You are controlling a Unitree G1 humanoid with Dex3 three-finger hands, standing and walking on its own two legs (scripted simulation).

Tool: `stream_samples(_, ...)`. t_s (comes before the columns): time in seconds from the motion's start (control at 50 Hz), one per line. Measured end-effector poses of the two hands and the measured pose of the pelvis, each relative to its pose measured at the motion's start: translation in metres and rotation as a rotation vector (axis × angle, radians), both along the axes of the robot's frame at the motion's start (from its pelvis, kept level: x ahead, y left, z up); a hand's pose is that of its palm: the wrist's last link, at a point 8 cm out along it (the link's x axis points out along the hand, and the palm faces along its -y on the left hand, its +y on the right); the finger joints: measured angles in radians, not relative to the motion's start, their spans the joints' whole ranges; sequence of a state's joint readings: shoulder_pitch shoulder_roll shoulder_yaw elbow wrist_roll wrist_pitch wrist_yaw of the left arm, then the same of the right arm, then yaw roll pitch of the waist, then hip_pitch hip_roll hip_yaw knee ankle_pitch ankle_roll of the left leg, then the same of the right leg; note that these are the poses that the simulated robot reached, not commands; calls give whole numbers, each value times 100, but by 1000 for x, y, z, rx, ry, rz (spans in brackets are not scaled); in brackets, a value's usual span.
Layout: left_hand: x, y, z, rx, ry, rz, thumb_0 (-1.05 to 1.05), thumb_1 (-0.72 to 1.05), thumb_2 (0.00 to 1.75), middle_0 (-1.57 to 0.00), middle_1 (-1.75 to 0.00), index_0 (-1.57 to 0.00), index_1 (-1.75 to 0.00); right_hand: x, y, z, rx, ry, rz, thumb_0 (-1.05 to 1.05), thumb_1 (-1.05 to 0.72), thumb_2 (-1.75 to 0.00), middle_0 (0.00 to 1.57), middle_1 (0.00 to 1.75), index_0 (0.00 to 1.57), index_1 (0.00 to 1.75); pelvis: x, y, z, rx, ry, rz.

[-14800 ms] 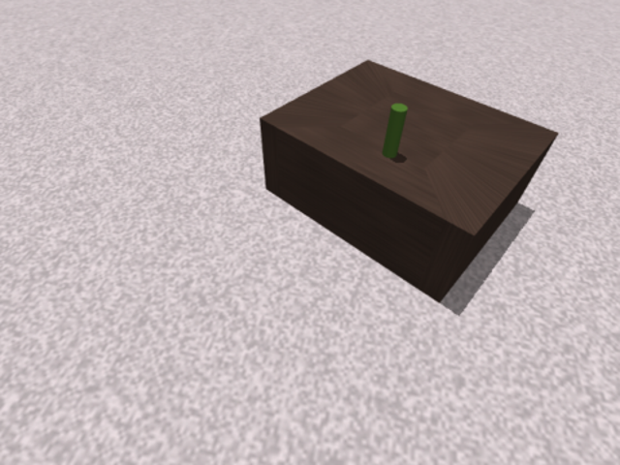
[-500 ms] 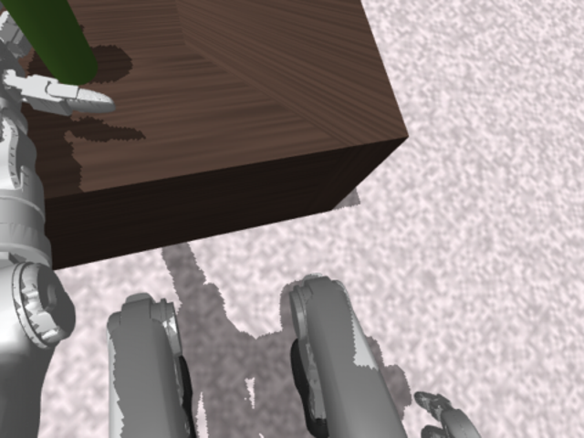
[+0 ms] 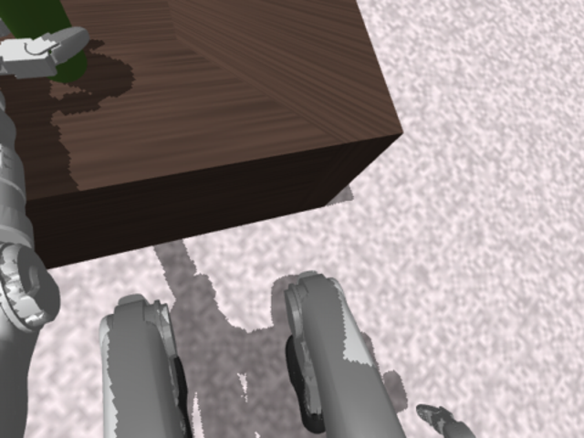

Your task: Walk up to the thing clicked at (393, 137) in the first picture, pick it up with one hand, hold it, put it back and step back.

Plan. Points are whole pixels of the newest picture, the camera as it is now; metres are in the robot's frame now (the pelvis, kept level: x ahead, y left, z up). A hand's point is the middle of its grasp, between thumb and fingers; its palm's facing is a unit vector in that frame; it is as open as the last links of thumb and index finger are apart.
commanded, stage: close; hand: left
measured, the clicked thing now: (30, 8) +0.59 +0.20 +0.05
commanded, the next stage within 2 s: settle in 0.02 s
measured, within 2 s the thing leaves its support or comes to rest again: leaves its support in 0.46 s
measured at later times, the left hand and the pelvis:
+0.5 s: hand (29, 22) +0.58 +0.20 +0.05, palm faces +0.10 -0.99 -0.06, open 8.5 cm; pelvis +0.01 +0.00 +0.02, yaw +0 degrees
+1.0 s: hand out of the picture +0.58 +0.21 +0.11, palm faces +0.11 -0.99 -0.04, open 8.5 cm; pelvis +0.02 +0.00 +0.08, yaw +1 degrees
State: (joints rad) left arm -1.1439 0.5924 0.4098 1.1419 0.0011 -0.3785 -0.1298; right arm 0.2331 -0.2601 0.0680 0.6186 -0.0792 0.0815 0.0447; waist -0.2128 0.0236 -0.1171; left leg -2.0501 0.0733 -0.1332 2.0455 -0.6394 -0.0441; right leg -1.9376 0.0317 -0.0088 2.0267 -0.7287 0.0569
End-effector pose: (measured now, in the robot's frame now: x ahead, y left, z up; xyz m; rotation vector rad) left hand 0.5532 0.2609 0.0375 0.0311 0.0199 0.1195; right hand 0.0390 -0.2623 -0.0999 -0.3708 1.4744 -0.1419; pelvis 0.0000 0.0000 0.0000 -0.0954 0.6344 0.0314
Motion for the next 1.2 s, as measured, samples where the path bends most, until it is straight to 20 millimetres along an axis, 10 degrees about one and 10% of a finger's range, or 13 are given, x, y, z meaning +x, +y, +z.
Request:
stream_samples(0.46, -1, -5, 6, 25, 38, -22, -7, -33, 101, -84, -112, -93, -117, 13, 4, 5, 17, -12, -22, 0, -90, -90, 20, 30, 20, 30, 5, 1, 12, 2, 7, 0)
stream_samples(0.74, 1, -1, 60, 8, 27, 6, -6, -35, 106, -82, -116, -92, -122, 22, 5, 49, 0, -56, -26, 0, -90, -90, 20, 30, 20, 30, 11, 2, 54, 0, -6, 8)
stream_samples(1.2, 2, 1, 89, 2, 34, -4, -6, -35, 106, -82, -116, -91, -122, 25, 11, 84, 5, -53, -24, 0, -90, -89, 20, 30, 20, 30, 19, 6, 88, 1, -19, 18)
